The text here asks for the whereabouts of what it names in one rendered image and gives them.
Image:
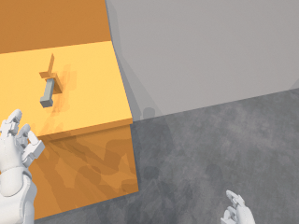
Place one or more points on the tap lever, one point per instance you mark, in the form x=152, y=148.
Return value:
x=46, y=99

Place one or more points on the counter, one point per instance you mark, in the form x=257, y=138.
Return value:
x=88, y=156

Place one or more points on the left robot hand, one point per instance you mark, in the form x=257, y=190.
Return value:
x=14, y=148

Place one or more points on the left robot forearm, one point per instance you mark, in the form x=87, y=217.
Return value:
x=17, y=195

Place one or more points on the right robot hand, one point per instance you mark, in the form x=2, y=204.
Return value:
x=242, y=214

